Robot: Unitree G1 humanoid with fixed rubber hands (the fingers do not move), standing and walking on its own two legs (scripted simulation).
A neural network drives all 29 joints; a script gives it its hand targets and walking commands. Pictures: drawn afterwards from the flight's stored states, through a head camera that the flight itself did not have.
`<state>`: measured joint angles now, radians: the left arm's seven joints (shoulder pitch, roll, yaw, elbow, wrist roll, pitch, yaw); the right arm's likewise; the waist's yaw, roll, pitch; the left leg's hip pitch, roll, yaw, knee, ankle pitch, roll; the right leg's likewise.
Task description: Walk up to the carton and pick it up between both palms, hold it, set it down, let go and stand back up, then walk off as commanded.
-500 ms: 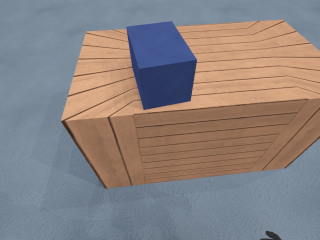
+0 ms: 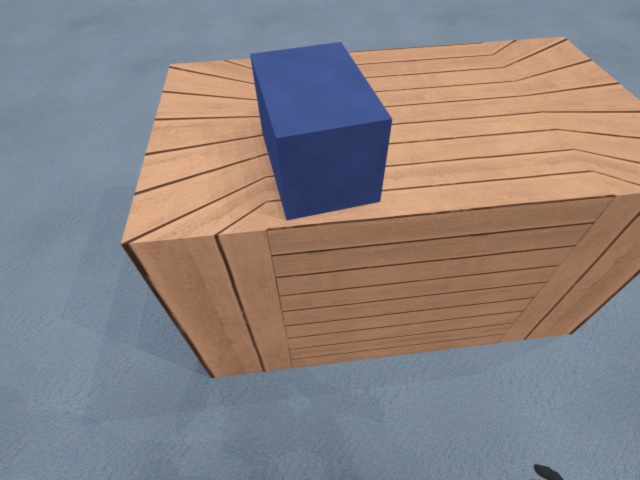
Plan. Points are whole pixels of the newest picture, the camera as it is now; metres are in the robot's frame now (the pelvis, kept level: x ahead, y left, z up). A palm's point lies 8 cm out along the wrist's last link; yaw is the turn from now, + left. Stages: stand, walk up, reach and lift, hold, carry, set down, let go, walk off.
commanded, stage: stand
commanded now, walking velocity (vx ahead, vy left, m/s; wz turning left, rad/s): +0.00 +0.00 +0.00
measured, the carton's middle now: (314, 127) +0.74 +0.03 +0.02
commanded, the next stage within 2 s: none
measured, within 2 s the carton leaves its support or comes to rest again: neither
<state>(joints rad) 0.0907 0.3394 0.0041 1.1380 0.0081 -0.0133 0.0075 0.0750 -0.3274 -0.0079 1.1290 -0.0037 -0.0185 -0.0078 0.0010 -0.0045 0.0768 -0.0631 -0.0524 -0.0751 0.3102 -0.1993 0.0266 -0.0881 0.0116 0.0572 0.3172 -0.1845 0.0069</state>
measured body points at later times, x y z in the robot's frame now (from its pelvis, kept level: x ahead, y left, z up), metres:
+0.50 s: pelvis +0.00 +0.00 +0.00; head +0.01 +0.00 +0.45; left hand +0.07 +0.29 -0.14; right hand +0.09 -0.29 -0.13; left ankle -0.02 +0.10 -0.75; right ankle +0.00 -0.12 -0.75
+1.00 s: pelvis +0.00 +0.00 +0.00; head +0.01 +0.00 +0.45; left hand +0.07 +0.29 -0.14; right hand +0.08 -0.29 -0.13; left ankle -0.02 +0.10 -0.75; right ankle -0.01 -0.12 -0.75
